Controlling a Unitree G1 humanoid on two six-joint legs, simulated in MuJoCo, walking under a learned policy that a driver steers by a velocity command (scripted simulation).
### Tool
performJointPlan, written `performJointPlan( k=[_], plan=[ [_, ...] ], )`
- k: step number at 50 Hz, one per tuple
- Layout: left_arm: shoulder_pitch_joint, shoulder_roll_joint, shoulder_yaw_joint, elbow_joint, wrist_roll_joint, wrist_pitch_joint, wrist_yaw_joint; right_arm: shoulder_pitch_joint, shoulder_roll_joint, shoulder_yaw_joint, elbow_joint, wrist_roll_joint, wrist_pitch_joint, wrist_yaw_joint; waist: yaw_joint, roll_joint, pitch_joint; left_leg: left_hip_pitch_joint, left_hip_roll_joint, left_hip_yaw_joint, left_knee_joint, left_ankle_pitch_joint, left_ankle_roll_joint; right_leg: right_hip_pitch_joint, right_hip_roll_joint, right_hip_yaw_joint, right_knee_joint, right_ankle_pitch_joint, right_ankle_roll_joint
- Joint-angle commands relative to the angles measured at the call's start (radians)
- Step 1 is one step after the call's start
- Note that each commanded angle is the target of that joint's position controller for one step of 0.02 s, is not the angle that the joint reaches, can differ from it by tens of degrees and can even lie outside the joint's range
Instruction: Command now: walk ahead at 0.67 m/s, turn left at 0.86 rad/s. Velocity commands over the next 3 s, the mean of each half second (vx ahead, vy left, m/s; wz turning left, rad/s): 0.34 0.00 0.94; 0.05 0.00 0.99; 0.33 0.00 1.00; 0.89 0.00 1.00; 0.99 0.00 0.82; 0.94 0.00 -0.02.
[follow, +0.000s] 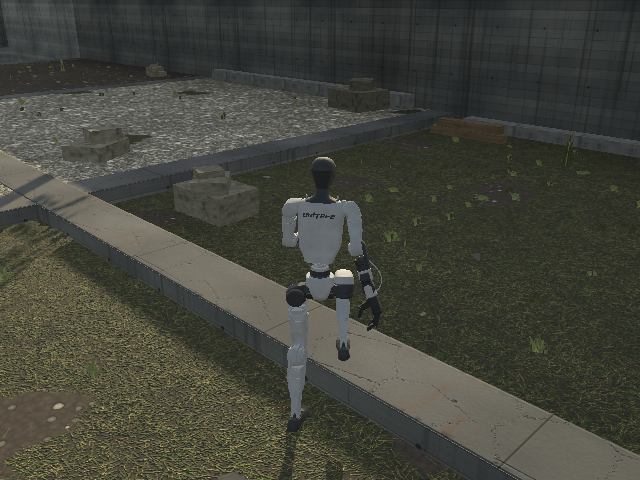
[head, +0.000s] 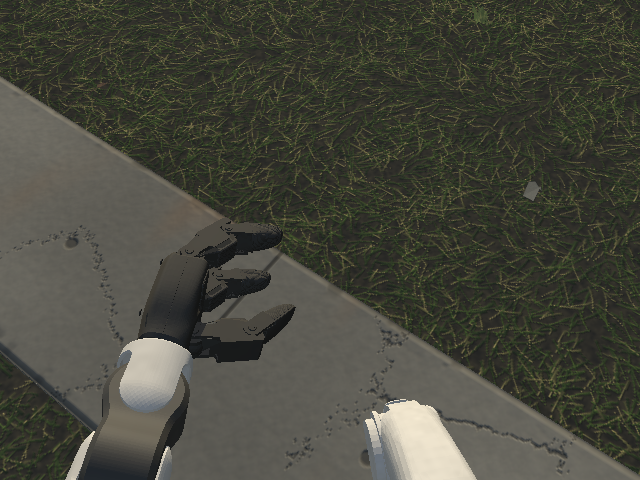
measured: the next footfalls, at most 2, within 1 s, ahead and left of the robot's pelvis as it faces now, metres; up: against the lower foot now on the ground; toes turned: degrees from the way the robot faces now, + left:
right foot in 0.08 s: +0.24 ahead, -0.16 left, +0.15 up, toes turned +2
left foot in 0.56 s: +0.47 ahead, +0.06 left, +0.15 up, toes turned +38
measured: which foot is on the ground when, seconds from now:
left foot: down 0.00-0.06, up 0.08-0.54, down 0.56-1.00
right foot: up 0.00-0.06, down 0.08-0.54, up 0.56-1.00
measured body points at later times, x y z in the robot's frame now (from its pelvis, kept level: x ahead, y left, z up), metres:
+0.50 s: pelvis +0.28 -0.05 +0.13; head +0.29 -0.02 +0.58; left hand +0.28 +0.26 +0.03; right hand +0.63 -0.14 +0.11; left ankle +0.45 +0.05 -0.55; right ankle +0.20 -0.16 -0.59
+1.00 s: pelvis +0.39 -0.04 +0.15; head +0.35 +0.02 +0.59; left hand +0.35 +0.30 +0.07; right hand +0.74 -0.02 +0.14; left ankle +0.44 +0.03 -0.59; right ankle +0.57 -0.09 -0.48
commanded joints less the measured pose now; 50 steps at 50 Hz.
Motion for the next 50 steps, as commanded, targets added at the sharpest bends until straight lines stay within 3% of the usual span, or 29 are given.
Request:
performJointPlan(
  k=[1, 2, 3, 4, 5, 6, 7, 8, 9, 10, 11, 12, 14, 15, 17, 19, 20, 24, 26, 27, 28, 29, 30, 32, 33, 34, 37, 42, 50],
  plan=[
    [0.174, 0.062, 0.029, -0.057, -0.025, 0.017, 0.002, -0.277, -0.182, -0.042, -0.159, 0.052, -0.034, 0.043, 0.265, 0.019, -0.205, -0.588, 0.178, 0.023, -0.066, 1.146, 0.102, 1.001, 0.014, -0.108, -0.371, 0.398, -0.030],
    [0.431, 0.124, 0.075, 0.011, -0.027, 0.025, 0.020, -0.272, -0.269, -0.075, -0.147, 0.062, -0.055, 0.061, 0.365, 0.121, -0.342, -0.541, 0.179, 0.011, 0.207, 1.467, 0.064, 1.245, 0.035, -0.006, -0.414, 0.288, -0.054],
    [0.620, 0.208, 0.129, 0.046, -0.029, 0.026, 0.035, -0.286, -0.329, -0.110, -0.143, 0.072, -0.077, 0.074, 0.483, 0.112, -0.433, -0.475, 0.152, -0.028, 0.534, 1.485, 0.015, 1.345, 0.024, 0.104, -0.636, 0.158, -0.069],
    [0.608, 0.305, 0.164, 0.018, -0.093, -0.038, 0.041, -0.226, -0.123, -0.060, -0.124, 0.101, -0.058, 0.070, 0.438, -0.192, -0.538, -0.538, 0.016, -0.129, 0.880, 0.076, -0.057, 1.564, -0.226, 0.470, -0.881, 0.430, -0.104],
    [0.568, 0.371, 0.151, 0.036, -0.039, -0.055, 0.057, -0.137, -0.061, -0.048, -0.195, 0.072, -0.054, 0.081, 0.296, -0.609, -0.597, -0.685, -0.114, -0.071, 1.255, -0.152, -0.087, 1.451, -0.432, 0.977, -1.257, 0.898, -0.147],
    [0.462, 0.255, 0.129, -0.011, -0.033, -0.074, 0.049, -0.109, -0.097, -0.067, -0.180, 0.067, -0.037, 0.083, 0.238, -0.432, -0.452, -0.716, -0.087, -0.002, 1.423, -0.179, -0.138, 1.281, -0.476, 1.012, -1.285, 1.013, -0.191],
    [0.508, 0.205, 0.122, -0.002, -0.152, -0.127, -0.049, 0.004, -0.100, -0.067, -0.132, -0.143, -0.031, 0.035, 0.163, -0.207, -0.404, -0.659, 0.027, 0.231, 1.851, -0.289, -0.078, 1.108, -0.516, 0.996, -1.224, 0.857, -0.246],
    [0.427, 0.153, 0.123, 0.059, -0.205, -0.164, -0.081, 0.024, 0.001, -0.034, -0.123, -0.117, -0.015, 0.016, 0.086, -0.167, -0.320, -0.707, 0.095, 0.240, 1.891, -0.224, -0.066, 0.985, -0.474, 0.875, -1.291, 0.616, -0.189],
    [0.311, 0.122, 0.112, 0.101, -0.215, -0.172, -0.091, -0.039, 0.081, 0.008, -0.172, -0.084, -0.007, 0.003, -0.041, -0.127, -0.139, -0.783, 0.142, 0.291, 1.870, -0.249, -0.065, 0.813, -0.391, 0.675, -1.359, 0.350, -0.118],
    [0.280, 0.104, 0.125, 0.152, -0.223, -0.170, -0.099, -0.091, 0.113, 0.030, -0.183, -0.030, -0.004, 0.000, -0.049, -0.099, -0.012, -0.803, 0.176, 0.327, 1.753, -0.304, -0.083, 0.720, -0.319, 0.423, -1.367, 0.226, -0.048],
    [0.271, 0.089, 0.128, 0.170, -0.196, -0.170, -0.100, -0.173, 0.092, 0.033, -0.192, 0.003, -0.011, -0.003, -0.005, -0.071, 0.026, -0.789, 0.179, 0.356, 1.653, -0.314, -0.095, 0.704, -0.257, 0.238, -1.390, 0.240, -0.012],
    [0.265, 0.088, 0.127, 0.172, -0.185, -0.168, -0.098, -0.288, 0.034, 0.021, -0.237, 0.032, -0.019, -0.008, 0.027, -0.074, 0.056, -0.798, 0.199, 0.375, 1.492, -0.256, -0.129, 0.745, -0.223, 0.104, -1.412, 0.374, 0.019],
    [0.344, 0.116, 0.136, 0.195, -0.156, -0.163, -0.073, -0.577, -0.032, 0.013, -0.338, 0.046, -0.029, 0.019, 0.137, -0.139, 0.034, -0.929, 0.203, 0.459, 1.280, -0.141, -0.189, 0.959, -0.186, -0.041, -1.461, 0.566, 0.000],
    [0.413, 0.140, 0.141, 0.209, -0.133, -0.156, -0.056, -0.662, -0.025, 0.022, -0.355, 0.061, -0.036, 0.045, 0.190, -0.147, -0.008, -0.968, 0.198, 0.516, 1.192, -0.098, -0.197, 1.064, -0.178, -0.096, -1.482, 0.723, -0.044],
    [0.418, 0.155, 0.134, 0.198, -0.127, -0.128, -0.016, -0.625, -0.017, 0.022, -0.366, 0.062, -0.030, 0.076, 0.163, -0.204, -0.033, -0.835, 0.194, 0.481, 0.905, -0.034, -0.173, 1.059, -0.181, -0.232, -1.471, 1.085, -0.075],
    [0.371, 0.200, 0.138, 0.164, -0.076, -0.114, 0.023, -0.629, -0.036, 0.017, -0.366, 0.044, -0.036, 0.104, 0.152, -0.144, -0.089, -0.628, 0.136, 0.517, 0.680, 0.151, -0.092, 1.056, -0.175, -0.316, -1.493, 1.096, -0.063],
    [0.382, 0.223, 0.140, 0.163, -0.066, -0.106, 0.033, -0.635, -0.037, 0.018, -0.363, 0.033, -0.034, 0.111, 0.157, -0.118, -0.113, -0.578, 0.114, 0.538, 0.636, 0.228, -0.044, 1.094, -0.190, -0.332, -1.495, 1.085, -0.055],
    [0.387, 0.233, 0.130, 0.185, -0.080, -0.094, 0.018, -0.640, -0.067, 0.018, -0.361, -0.006, -0.024, 0.099, 0.149, -0.100, -0.043, -0.566, 0.136, 0.551, 0.537, 0.213, 0.059, 1.181, -0.239, -0.377, -1.414, 1.152, -0.043],
    [0.329, 0.248, 0.130, 0.158, -0.063, -0.069, 0.012, -0.476, -0.127, -0.009, -0.302, -0.009, -0.035, 0.088, 0.065, -0.041, -0.129, -0.356, 0.090, 0.567, 0.524, 0.069, 0.069, 1.121, -0.213, -0.394, -1.107, 1.238, -0.042],
    [0.310, 0.235, 0.121, 0.141, -0.046, -0.050, 0.009, -0.325, -0.156, -0.029, -0.253, 0.011, -0.049, 0.075, -0.005, 0.044, -0.243, -0.133, 0.097, 0.513, 0.411, 0.010, 0.055, 1.009, -0.153, -0.384, -0.805, 0.868, -0.023],
    [0.433, 0.200, 0.115, 0.143, -0.069, -0.031, -0.008, -0.417, -0.250, -0.057, -0.309, 0.096, -0.047, 0.068, 0.096, 0.216, -0.328, 0.009, 0.287, 0.267, 0.445, 0.211, -0.024, 0.816, -0.026, -0.385, -0.406, -0.076, -0.005],
    [0.407, 0.216, 0.117, 0.063, -0.163, -0.017, -0.035, -0.578, -0.294, -0.043, -0.449, 0.138, -0.028, 0.104, 0.146, 0.175, -0.409, 0.152, 0.516, -0.336, 0.319, 0.348, 0.112, 0.417, 0.118, -0.236, -0.150, -0.287, 0.027],
    [0.443, 0.221, 0.119, 0.055, -0.180, -0.026, -0.031, -0.597, -0.259, -0.035, -0.476, 0.120, -0.007, 0.139, 0.132, 0.187, -0.484, 0.165, 0.566, -0.457, 0.143, 0.454, 0.185, 0.348, 0.058, -0.115, -0.188, -0.138, 0.050],
    [0.411, 0.295, 0.158, 0.118, -0.111, -0.043, -0.009, -0.561, -0.188, -0.026, -0.437, 0.069, -0.009, 0.152, 0.154, 0.014, -0.392, 0.015, 0.416, -0.215, 0.195, 0.341, 0.107, 0.479, 0.005, -0.063, -0.353, 0.090, 0.076],
    [0.382, 0.272, 0.152, 0.127, -0.098, -0.049, -0.002, -0.609, -0.174, -0.019, -0.425, 0.061, -0.011, 0.132, 0.190, -0.016, -0.296, -0.170, 0.343, -0.132, 0.173, 0.196, 0.039, 0.543, -0.019, -0.045, -0.470, 0.157, 0.064],
    [0.356, 0.263, 0.157, 0.114, -0.103, -0.051, -0.005, -0.655, -0.177, -0.017, -0.434, 0.061, -0.010, 0.105, 0.212, -0.001, -0.231, -0.329, 0.289, -0.092, 0.136, 0.126, -0.028, 0.606, -0.023, -0.046, -0.537, 0.205, 0.048],
    [0.355, 0.193, 0.145, 0.097, -0.099, -0.069, 0.013, -0.700, -0.189, -0.015, -0.448, 0.020, -0.021, 0.060, 0.231, 0.018, -0.296, -0.342, 0.218, -0.052, 0.105, 0.147, -0.108, 0.619, -0.008, -0.074, -0.537, 0.332, 0.039],
    [0.274, 0.158, 0.140, 0.083, -0.121, -0.085, 0.037, -0.659, -0.167, -0.012, -0.445, 0.023, -0.020, 0.034, 0.154, 0.027, -0.245, -0.245, 0.188, -0.106, 0.085, -0.063, -0.122, 0.434, -0.032, -0.079, -0.515, 0.382, 0.097],
    [0.184, 0.139, 0.132, 0.066, -0.129, -0.104, 0.034, -0.694, -0.161, -0.034, -0.447, 0.005, 0.025, -0.031, 0.109, 0.136, -0.200, -0.153, 0.156, -0.209, 0.101, -0.053, -0.012, 0.335, -0.007, -0.059, -0.611, 0.341, 0.110]
  ],
)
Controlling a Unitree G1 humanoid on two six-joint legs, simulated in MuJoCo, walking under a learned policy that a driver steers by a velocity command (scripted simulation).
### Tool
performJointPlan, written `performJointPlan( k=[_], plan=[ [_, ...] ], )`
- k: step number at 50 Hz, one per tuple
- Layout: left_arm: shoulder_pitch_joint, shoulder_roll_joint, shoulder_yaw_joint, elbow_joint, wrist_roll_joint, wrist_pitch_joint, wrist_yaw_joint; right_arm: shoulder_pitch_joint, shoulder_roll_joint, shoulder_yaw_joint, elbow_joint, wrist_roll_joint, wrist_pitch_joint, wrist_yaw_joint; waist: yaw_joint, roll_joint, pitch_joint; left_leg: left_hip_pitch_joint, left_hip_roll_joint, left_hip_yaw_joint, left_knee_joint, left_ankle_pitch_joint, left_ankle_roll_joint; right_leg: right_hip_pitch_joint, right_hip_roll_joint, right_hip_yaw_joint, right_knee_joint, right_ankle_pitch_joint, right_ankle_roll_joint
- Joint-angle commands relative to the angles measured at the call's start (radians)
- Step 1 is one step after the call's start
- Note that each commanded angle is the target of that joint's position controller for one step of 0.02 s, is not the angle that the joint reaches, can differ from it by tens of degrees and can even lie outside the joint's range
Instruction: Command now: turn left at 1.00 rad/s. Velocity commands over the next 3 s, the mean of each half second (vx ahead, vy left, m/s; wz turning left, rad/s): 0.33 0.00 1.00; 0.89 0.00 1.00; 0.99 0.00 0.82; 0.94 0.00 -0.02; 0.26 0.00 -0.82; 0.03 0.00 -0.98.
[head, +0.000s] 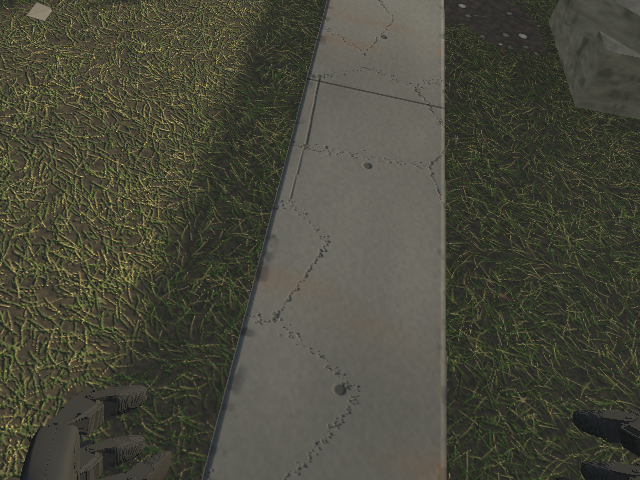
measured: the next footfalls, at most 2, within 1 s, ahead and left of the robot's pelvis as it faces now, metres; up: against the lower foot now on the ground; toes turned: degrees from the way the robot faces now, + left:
right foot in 0.30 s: +0.14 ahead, -0.13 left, +0.00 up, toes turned +21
left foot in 0.82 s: +0.04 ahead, +0.10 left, +0.00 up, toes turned +55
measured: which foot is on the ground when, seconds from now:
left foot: down 0.00-0.30, up 0.32-0.80, down 0.82-1.00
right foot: up 0.00-0.28, down 0.30-0.84, up 0.86-1.00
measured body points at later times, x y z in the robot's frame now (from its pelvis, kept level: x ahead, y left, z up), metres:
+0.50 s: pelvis +0.04 -0.07 +0.00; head +0.04 -0.07 +0.45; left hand +0.01 +0.24 -0.10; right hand +0.34 -0.24 -0.07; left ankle +0.03 +0.05 -0.63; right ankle +0.10 -0.15 -0.74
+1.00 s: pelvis +0.14 +0.12 -0.03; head +0.14 +0.15 +0.42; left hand +0.02 +0.41 -0.12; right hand +0.39 +0.02 -0.14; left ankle +0.02 +0.07 -0.74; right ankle +0.29 +0.04 -0.67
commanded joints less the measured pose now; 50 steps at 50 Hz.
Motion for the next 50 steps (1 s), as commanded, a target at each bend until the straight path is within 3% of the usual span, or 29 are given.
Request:
performJointPlan(
  k=[1, 8, 9, 10, 11, 13, 14, 15, 16, 17, 19, 20, 21, 23, 26, 28, 29, 30, 34, 38, 40, 41, 42, 43, 44, 45, 46, 48, 50],
  plan=[
    [-0.130, 0.022, -0.003, -0.104, 0.002, -0.030, -0.002, -0.073, -0.140, -0.050, -0.080, -0.010, 0.007, -0.030, -0.022, 0.207, -0.136, 0.290, 0.219, -0.315, -0.121, -0.291, -0.019, -0.154, 0.012, 0.008, -0.033, -0.008, -0.010],
    [-0.159, 0.009, -0.009, -0.083, 0.023, -0.056, -0.023, -0.117, -0.151, -0.068, -0.102, -0.017, 0.037, -0.054, -0.020, 0.173, -0.125, 0.196, 0.165, -0.399, -0.053, -0.215, 0.032, 0.072, 0.071, 0.044, -0.282, 0.026, -0.083],
    [-0.074, 0.082, 0.017, -0.077, 0.031, 0.062, -0.030, -0.026, -0.193, -0.092, -0.062, 0.032, 0.124, 0.061, 0.017, 0.247, -0.101, 0.188, 0.085, -0.426, -0.054, -0.117, 0.029, 0.154, 0.106, 0.097, -0.411, 0.188, -0.076],
    [-0.029, 0.103, 0.028, -0.054, 0.052, 0.115, -0.024, -0.039, -0.177, -0.083, -0.077, 0.049, 0.148, 0.112, 0.026, 0.257, -0.114, 0.162, 0.081, -0.418, -0.096, -0.248, 0.027, 0.229, 0.136, 0.081, -0.472, 0.153, -0.065],
    [-0.007, 0.112, 0.034, -0.031, 0.058, 0.133, -0.023, -0.054, -0.170, -0.078, -0.096, 0.056, 0.153, 0.137, 0.032, 0.259, -0.101, 0.117, 0.072, -0.441, -0.119, -0.386, 0.035, 0.314, 0.157, 0.076, -0.530, 0.103, -0.057],
    [0.056, 0.117, 0.045, 0.017, 0.054, 0.127, -0.034, -0.019, -0.163, -0.066, -0.082, 0.065, 0.134, 0.152, 0.068, 0.207, -0.107, 0.022, 0.036, -0.475, -0.060, -0.627, 0.020, 0.542, 0.164, 0.098, -0.694, 0.095, -0.059],
    [0.160, 0.000, 0.027, 0.039, 0.029, 0.035, -0.030, -0.171, -0.196, -0.104, -0.095, 0.039, 0.049, 0.061, 0.155, 0.058, -0.095, -0.300, 0.084, -0.437, 0.103, -0.681, 0.025, 0.814, 0.095, 0.066, -0.768, -0.033, -0.131],
    [0.125, 0.049, 0.041, 0.073, -0.001, 0.000, -0.022, -0.065, -0.128, -0.077, -0.068, 0.046, 0.027, 0.038, 0.088, -0.122, -0.107, -0.379, -0.070, -0.206, 0.429, -0.723, 0.004, 0.860, -0.140, 0.255, -0.928, -0.318, -0.069],
    [-0.060, 0.096, 0.031, 0.044, 0.020, -0.041, -0.035, -0.095, -0.141, -0.075, -0.112, 0.048, 0.008, 0.046, -0.043, -0.307, -0.087, -0.498, -0.077, 0.079, 0.692, -0.555, 0.016, 0.754, -0.401, 0.523, -1.058, -0.549, -0.139],
    [-0.094, 0.082, 0.024, 0.043, 0.027, -0.065, -0.056, -0.118, -0.228, -0.100, -0.093, 0.083, -0.028, 0.060, -0.018, -0.308, -0.083, -0.445, 0.068, 0.175, 0.773, -0.460, 0.016, 0.595, -0.384, 0.523, -1.078, -0.552, -0.199],
    [-0.076, 0.067, 0.013, 0.045, 0.018, -0.092, -0.065, -0.018, -0.180, -0.103, -0.014, 0.084, -0.039, 0.085, -0.017, -0.088, -0.065, -0.341, 0.126, 0.214, 0.875, -0.433, 0.001, 0.544, -0.295, 0.381, -1.071, -0.415, -0.198],
    [0.048, 0.224, 0.067, 0.095, 0.006, 0.003, -0.068, -0.088, -0.184, -0.104, -0.035, 0.011, 0.033, 0.158, 0.041, 0.049, -0.055, -0.487, 0.140, 0.213, 0.897, -0.221, -0.036, 0.643, -0.275, 0.361, -1.010, -0.342, -0.202],
    [0.105, 0.237, 0.070, 0.098, 0.016, 0.039, -0.058, -0.077, -0.152, -0.097, -0.032, 0.021, 0.065, 0.177, 0.034, 0.083, -0.074, -0.520, 0.136, 0.214, 0.910, -0.196, -0.049, 0.707, -0.261, 0.293, -0.994, -0.306, -0.176],
    [0.136, 0.193, 0.061, 0.095, 0.030, 0.063, -0.068, -0.013, -0.105, -0.079, -0.003, 0.053, 0.098, 0.181, 0.040, 0.019, -0.029, -0.540, 0.157, 0.233, 0.929, -0.191, -0.074, 0.694, -0.233, 0.196, -1.011, -0.291, -0.151],
    [0.164, 0.168, 0.051, 0.112, 0.034, 0.063, -0.075, -0.035, -0.101, -0.073, -0.022, 0.052, 0.115, 0.170, 0.052, -0.078, 0.029, -0.501, 0.193, 0.237, 0.904, -0.160, -0.092, 0.604, -0.239, 0.102, -1.053, -0.303, -0.137],
    [0.196, 0.196, 0.058, 0.124, 0.033, 0.063, -0.070, -0.047, -0.117, -0.079, -0.034, 0.047, 0.118, 0.171, 0.070, -0.088, 0.042, -0.454, 0.205, 0.242, 0.833, -0.141, -0.100, 0.585, -0.246, 0.046, -1.072, -0.276, -0.131],
    [0.221, 0.215, 0.056, 0.108, 0.133, 0.035, -0.022, -0.059, -0.085, -0.060, -0.061, -0.060, 0.110, 0.175, 0.053, -0.127, 0.096, -0.387, 0.223, 0.214, 0.798, -0.073, -0.151, 0.494, -0.310, 0.012, -1.085, -0.230, -0.128],
    [0.221, 0.226, 0.060, 0.113, 0.138, 0.019, -0.005, -0.045, -0.092, -0.063, -0.053, -0.060, 0.106, 0.175, 0.046, -0.097, 0.085, -0.362, 0.239, 0.224, 0.744, -0.074, -0.157, 0.517, -0.322, -0.003, -1.091, -0.233, -0.132],
    [0.212, 0.229, 0.060, 0.101, 0.124, 0.011, -0.016, -0.052, -0.092, -0.063, -0.066, -0.007, 0.077, 0.171, 0.054, -0.066, 0.044, -0.179, 0.251, 0.341, 0.627, -0.156, -0.111, 0.592, -0.287, -0.153, -1.058, -0.122, -0.135],
    [0.273, 0.237, 0.062, 0.129, 0.100, 0.053, -0.023, -0.055, -0.082, -0.050, -0.094, -0.021, 0.084, 0.156, 0.069, -0.067, 0.095, -0.097, 0.249, 0.394, 0.434, -0.372, -0.042, 0.685, -0.310, -0.238, -0.919, 0.039, -0.139],
    [0.281, 0.260, 0.065, 0.138, 0.083, 0.068, -0.028, 0.103, -0.083, -0.056, -0.060, -0.027, 0.084, 0.136, 0.002, -0.055, 0.050, 0.074, 0.180, 0.441, 0.375, -0.476, -0.010, 0.671, -0.323, -0.293, -0.658, 0.482, -0.147],
    [0.256, 0.253, 0.057, 0.136, 0.076, 0.088, -0.027, 0.347, -0.062, -0.061, 0.022, -0.025, 0.065, 0.120, -0.132, 0.033, -0.026, 0.297, 0.111, 0.384, 0.195, -0.479, 0.026, 0.564, -0.309, -0.318, -0.306, 0.673, -0.141],
    [0.165, 0.152, 0.025, 0.086, 0.089, 0.089, -0.038, 0.503, -0.131, -0.079, 0.095, -0.011, 0.049, 0.108, -0.185, 0.279, 0.019, 0.492, 0.199, 0.167, 0.212, -0.405, 0.067, 0.182, -0.206, -0.271, 0.090, 0.288, -0.110],
    [0.064, 0.084, 0.008, -0.052, 0.111, 0.066, -0.046, 0.422, -0.249, -0.091, 0.053, 0.039, 0.037, 0.099, -0.117, 0.551, 0.021, 0.607, 0.304, -0.291, 0.059, -0.211, 0.168, -0.293, 0.001, -0.164, 0.308, -0.194, -0.021],
    [-0.064, 0.160, 0.014, -0.106, 0.133, 0.043, -0.042, 0.443, -0.234, -0.088, 0.019, 0.027, 0.023, 0.086, -0.168, 0.311, -0.029, 0.644, 0.387, -0.362, 0.002, 0.015, 0.192, -0.381, -0.036, -0.013, 0.333, -0.162, 0.007],
    [-0.060, 0.176, 0.010, -0.105, 0.121, 0.023, -0.046, 0.435, -0.240, -0.088, 0.029, -0.001, 0.017, 0.073, -0.123, 0.175, -0.025, 0.614, 0.414, -0.318, 0.005, 0.032, 0.205, -0.330, -0.073, 0.030, 0.255, -0.092, 0.002],
    [-0.006, 0.189, 0.012, -0.080, 0.113, 0.020, -0.049, 0.380, -0.226, -0.084, 0.030, -0.007, 0.010, 0.072, -0.060, 0.091, 0.028, 0.491, 0.401, -0.246, 0.013, 0.034, 0.192, -0.250, -0.119, 0.050, 0.155, -0.031, 0.006],
    [0.059, 0.197, 0.014, -0.048, 0.120, 0.046, -0.057, 0.274, -0.173, -0.062, 0.014, 0.001, -0.012, 0.072, 0.013, 0.098, 0.059, 0.334, 0.308, -0.156, -0.022, -0.025, 0.170, -0.117, -0.135, 0.054, 0.031, 0.046, 0.020],
    [0.038, 0.180, 0.001, -0.048, 0.120, 0.072, -0.067, 0.288, -0.174, -0.058, 0.035, 0.002, -0.018, 0.073, 0.012, 0.106, 0.050, 0.265, 0.266, -0.132, -0.067, 0.001, 0.181, -0.035, -0.107, 0.021, -0.077, 0.090, 0.024]
  ],
)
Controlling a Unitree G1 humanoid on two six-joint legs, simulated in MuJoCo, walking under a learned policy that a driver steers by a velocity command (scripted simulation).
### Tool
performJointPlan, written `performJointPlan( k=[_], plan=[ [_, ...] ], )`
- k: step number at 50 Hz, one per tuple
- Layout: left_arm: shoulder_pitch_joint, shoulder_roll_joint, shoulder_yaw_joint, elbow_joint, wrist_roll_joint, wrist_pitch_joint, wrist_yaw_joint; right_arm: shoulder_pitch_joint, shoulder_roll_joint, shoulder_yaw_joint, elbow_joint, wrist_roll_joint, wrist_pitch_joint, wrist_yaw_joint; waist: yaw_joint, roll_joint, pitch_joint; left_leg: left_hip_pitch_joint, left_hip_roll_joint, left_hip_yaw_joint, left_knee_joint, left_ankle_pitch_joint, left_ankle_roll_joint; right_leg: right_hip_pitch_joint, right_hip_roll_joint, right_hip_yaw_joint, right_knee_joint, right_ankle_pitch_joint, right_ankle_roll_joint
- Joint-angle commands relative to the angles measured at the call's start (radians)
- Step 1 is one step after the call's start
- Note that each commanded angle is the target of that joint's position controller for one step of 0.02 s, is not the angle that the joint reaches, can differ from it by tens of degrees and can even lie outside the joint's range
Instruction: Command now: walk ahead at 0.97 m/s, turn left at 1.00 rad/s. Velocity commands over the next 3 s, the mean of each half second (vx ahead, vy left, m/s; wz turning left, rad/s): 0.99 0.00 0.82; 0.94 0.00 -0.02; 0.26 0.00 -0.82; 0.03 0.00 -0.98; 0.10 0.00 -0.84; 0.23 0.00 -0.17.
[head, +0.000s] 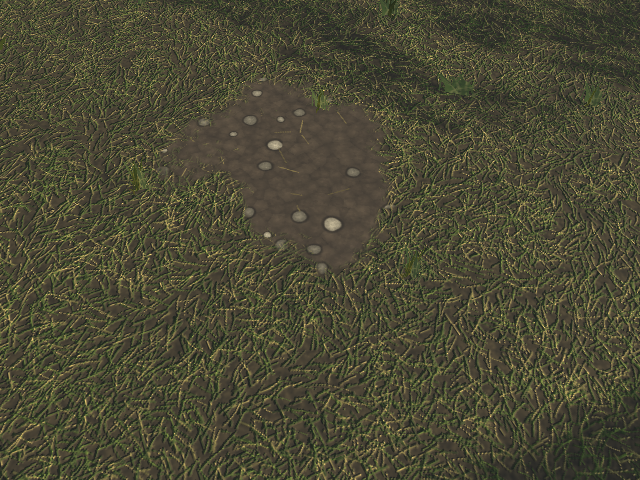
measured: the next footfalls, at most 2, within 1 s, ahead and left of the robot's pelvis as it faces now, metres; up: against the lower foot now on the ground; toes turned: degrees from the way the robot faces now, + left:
right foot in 0.30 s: +0.43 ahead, -0.13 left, -0.15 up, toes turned +20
left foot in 0.70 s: +0.74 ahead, +0.19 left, -0.15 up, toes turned +29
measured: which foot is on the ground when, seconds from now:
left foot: down 0.00-0.28, up 0.30-0.68, down 0.70-1.00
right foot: up 0.00-0.28, down 0.30-0.70, up 0.72-1.00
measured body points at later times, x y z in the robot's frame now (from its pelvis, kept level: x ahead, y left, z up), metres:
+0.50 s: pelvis +0.43 -0.02 -0.15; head +0.46 -0.02 +0.30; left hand +0.24 +0.20 -0.27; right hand +0.70 -0.17 -0.25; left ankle +0.40 +0.11 -0.78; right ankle +0.40 -0.14 -0.86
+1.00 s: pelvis +0.86 +0.19 -0.13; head +0.89 +0.20 +0.31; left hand +0.91 +0.49 -0.24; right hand +0.93 -0.08 -0.27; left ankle +0.70 +0.17 -0.86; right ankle +1.10 +0.15 -0.80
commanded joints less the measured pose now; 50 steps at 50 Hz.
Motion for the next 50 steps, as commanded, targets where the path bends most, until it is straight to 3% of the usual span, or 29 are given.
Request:
performJointPlan(
  k=[1, 2, 4, 6, 9, 11, 13, 14, 15, 16, 17, 18, 19, 20, 22, 25, 30, 31, 33, 34, 35, 36, 37, 39, 40, 42, 44, 47, 50],
  plan=[
    [-0.124, 0.118, 0.019, -0.104, 0.000, 0.004, -0.013, -0.063, -0.207, -0.060, -0.073, -0.004, -0.044, -0.009, 0.012, 0.089, 0.046, 0.004, 0.184, -0.317, -0.319, 0.510, 0.213, -0.103, 0.030, -0.044, -0.180, 0.089, 0.004],
    [-0.108, 0.124, 0.025, -0.083, -0.001, -0.002, -0.018, -0.026, -0.226, -0.062, -0.047, -0.027, -0.055, -0.004, -0.004, 0.095, 0.035, 0.039, 0.197, -0.314, -0.292, 0.592, 0.214, -0.098, 0.031, -0.049, -0.161, 0.191, -0.018],
    [-0.272, 0.174, 0.048, -0.134, -0.014, -0.018, -0.001, 0.134, -0.236, -0.072, 0.031, -0.015, -0.075, -0.015, -0.073, 0.056, 0.071, 0.263, 0.238, -0.416, -0.249, 0.537, 0.216, -0.354, 0.019, 0.051, -0.278, 0.312, -0.047],
    [-0.298, 0.107, 0.026, -0.146, -0.024, -0.023, -0.015, 0.048, -0.210, -0.066, 0.032, -0.003, -0.083, -0.024, -0.047, 0.070, 0.065, 0.062, 0.158, -0.365, -0.248, 0.423, 0.169, -0.088, 0.060, 0.026, -0.467, 0.579, -0.061],
    [-0.232, 0.110, 0.031, -0.118, -0.058, -0.013, -0.035, 0.011, -0.221, -0.068, 0.037, -0.014, -0.072, -0.028, -0.018, 0.110, 0.058, -0.099, 0.140, -0.356, -0.234, 0.338, 0.119, 0.239, 0.070, 0.042, -0.528, 0.636, -0.069],
    [-0.118, 0.129, 0.041, -0.085, -0.050, -0.019, -0.018, -0.007, -0.248, -0.081, 0.042, -0.034, -0.060, -0.031, 0.039, 0.103, 0.036, -0.043, 0.104, -0.356, -0.068, 0.397, 0.083, 0.392, 0.074, 0.042, -0.593, 0.573, -0.059],
    [0.239, 0.182, 0.074, 0.040, -0.044, -0.037, 0.016, -0.039, -0.259, -0.090, 0.049, -0.042, -0.044, -0.044, 0.201, 0.076, -0.096, 0.055, 0.046, -0.338, 0.460, 0.572, 0.058, 0.604, 0.034, 0.095, -0.729, 0.615, -0.059],
    [0.434, 0.211, 0.094, 0.128, -0.027, -0.045, 0.025, -0.092, -0.208, -0.081, 0.052, -0.018, -0.036, -0.046, 0.293, -0.010, -0.105, -0.027, -0.013, -0.271, 0.825, 0.405, 0.032, 0.758, 0.001, 0.087, -0.854, 0.746, -0.080],
    [0.498, 0.240, 0.098, 0.187, -0.005, -0.050, 0.018, -0.132, -0.101, -0.053, 0.037, -0.025, -0.037, -0.037, 0.275, -0.157, -0.055, -0.314, -0.087, -0.256, 1.110, -0.183, 0.039, 0.905, -0.028, 0.098, -0.748, 0.628, -0.061],
    [0.496, 0.209, 0.061, 0.178, 0.031, -0.062, 0.003, 0.014, 0.006, -0.012, -0.001, -0.012, -0.050, -0.045, 0.119, -0.311, -0.091, -0.567, -0.038, -0.290, 1.263, -0.292, 0.057, 1.027, -0.124, 0.122, -0.376, 1.166, 0.051],
    [0.462, 0.165, 0.060, 0.166, 0.015, -0.055, -0.006, 0.165, -0.026, -0.012, 0.029, 0.012, -0.060, -0.061, 0.054, -0.389, -0.222, -0.653, 0.000, -0.245, 1.231, -0.164, 0.042, 1.103, -0.185, 0.286, -0.442, 1.214, 0.027],
    [0.384, 0.240, 0.099, 0.159, 0.009, -0.046, 0.014, 0.162, -0.050, -0.005, 0.048, 0.000, -0.054, -0.051, 0.059, -0.426, -0.278, -0.790, 0.008, -0.134, 1.317, -0.059, 0.033, 1.022, -0.311, 0.680, -0.742, 0.192, -0.195],
    [0.220, 0.148, 0.076, 0.097, 0.007, -0.060, 0.014, 0.009, -0.131, -0.017, 0.054, -0.042, -0.041, -0.030, 0.046, -0.183, -0.122, -0.715, 0.099, -0.139, 1.084, 0.128, 0.026, 0.726, -0.287, 0.728, -0.939, -0.308, -0.252],
    [0.171, 0.083, 0.054, 0.123, 0.011, -0.080, 0.015, -0.147, -0.160, -0.033, 0.048, -0.068, -0.032, -0.004, 0.063, -0.042, 0.038, -0.670, 0.111, -0.168, 1.012, 0.207, 0.018, 0.527, -0.232, 0.661, -0.952, -0.369, -0.241],
    [0.207, 0.117, 0.049, 0.201, -0.003, -0.117, 0.021, -0.241, -0.100, -0.013, 0.007, -0.054, -0.018, 0.042, 0.011, 0.024, 0.165, -0.610, 0.138, -0.245, 0.758, 0.284, -0.027, 0.288, -0.225, 0.532, -0.931, -0.148, -0.258],
    [0.230, 0.091, 0.032, 0.252, -0.027, -0.131, 0.015, -0.316, -0.076, 0.011, -0.019, -0.060, -0.020, 0.049, -0.020, -0.098, 0.144, -0.586, 0.106, -0.180, 0.523, 0.400, -0.029, 0.313, -0.148, 0.282, -0.953, 0.293, -0.240],
    [0.417, 0.078, 0.013, 0.325, -0.055, -0.101, 0.019, -0.577, -0.030, 0.057, -0.072, -0.037, -0.038, 0.064, 0.071, 0.017, 0.173, -0.321, 0.056, 0.137, 0.084, 0.450, 0.053, 0.437, -0.066, -0.028, -1.087, 0.810, -0.188],
    [0.426, 0.112, 0.013, 0.327, -0.053, -0.102, 0.022, -0.513, -0.034, 0.054, -0.054, -0.030, -0.037, 0.061, 0.043, -0.007, 0.103, -0.233, 0.006, 0.162, 0.076, 0.452, 0.064, 0.512, -0.060, -0.063, -1.000, 1.126, -0.186],
    [0.392, 0.184, 0.023, 0.331, -0.048, -0.087, 0.040, -0.214, -0.112, 0.020, 0.038, -0.036, -0.040, 0.037, -0.120, -0.085, -0.059, 0.064, -0.024, 0.122, 0.024, 0.338, 0.102, 0.561, -0.105, -0.081, -0.637, 1.364, -0.183],
    [0.332, 0.185, 0.023, 0.321, -0.050, -0.076, 0.042, -0.005, -0.157, -0.005, 0.108, -0.034, -0.038, 0.017, -0.229, -0.080, -0.147, 0.285, 0.024, 0.059, -0.071, 0.368, 0.129, 0.480, -0.075, -0.107, -0.373, 1.201, -0.176],
    [0.317, 0.096, 0.011, 0.297, -0.033, -0.070, 0.033, 0.097, -0.233, -0.033, 0.144, -0.044, -0.033, -0.002, -0.215, 0.055, -0.228, 0.487, 0.202, -0.155, -0.075, 0.128, 0.153, 0.280, 0.044, -0.108, 0.031, 0.413, -0.172],
    [0.392, 0.000, -0.007, 0.245, -0.051, -0.080, 0.024, 0.054, -0.263, -0.035, 0.111, -0.059, -0.034, -0.005, -0.085, 0.198, -0.316, 0.600, 0.433, -0.618, -0.160, -0.014, 0.187, 0.035, 0.135, -0.007, 0.305, -0.156, -0.167],
    [0.322, 0.101, 0.016, 0.202, -0.072, -0.086, 0.029, 0.018, -0.237, -0.045, 0.125, -0.038, -0.029, -0.005, -0.106, 0.128, -0.269, 0.576, 0.438, -0.729, -0.319, -0.112, 0.228, -0.119, 0.133, 0.062, 0.304, -0.066, -0.191],
    [0.248, 0.071, 0.012, 0.192, -0.065, -0.083, 0.022, -0.078, -0.144, -0.037, 0.154, -0.029, -0.047, -0.009, -0.019, 0.052, 0.032, 0.284, 0.358, -0.473, -0.402, 0.090, 0.199, -0.155, 0.060, 0.059, 0.171, 0.024, -0.187],
    [0.253, 0.047, 0.008, 0.208, -0.049, -0.067, 0.015, -0.112, -0.104, -0.028, 0.154, -0.035, -0.065, -0.012, 0.022, 0.020, 0.062, 0.178, 0.313, -0.382, -0.421, 0.176, 0.163, -0.095, 0.035, 0.081, 0.133, 0.035, -0.177],
    [0.289, 0.004, 0.002, 0.225, -0.031, -0.033, -0.004, -0.112, -0.052, -0.009, 0.171, -0.021, -0.094, -0.017, 0.079, 0.051, 0.074, 0.059, 0.276, -0.241, -0.473, 0.279, 0.107, -0.023, 0.004, 0.099, 0.063, 0.065, -0.154],
    [0.187, 0.006, 0.004, 0.186, -0.029, -0.018, -0.015, -0.091, -0.061, -0.010, 0.192, -0.002, -0.116, -0.005, 0.079, 0.076, 0.118, 0.004, 0.238, -0.105, -0.524, 0.415, 0.056, -0.057, -0.004, 0.068, -0.012, 0.137, -0.143],
    [0.065, -0.019, -0.012, 0.127, -0.037, -0.034, -0.023, -0.111, -0.049, 0.003, 0.197, -0.006, -0.130, 0.004, 0.089, 0.079, 0.166, -0.104, 0.150, 0.136, -0.492, 1.033, -0.011, 0.036, 0.057, -0.065, -0.237, 0.331, -0.135],
    [0.015, -0.025, -0.027, 0.117, -0.041, -0.055, -0.045, -0.064, -0.096, 0.003, 0.206, 0.012, -0.146, -0.021, 0.066, 0.055, 0.098, -0.051, 0.152, 0.192, -0.384, 1.187, -0.050, 0.214, 0.148, -0.193, -0.508, 0.578, -0.151]
  ],
)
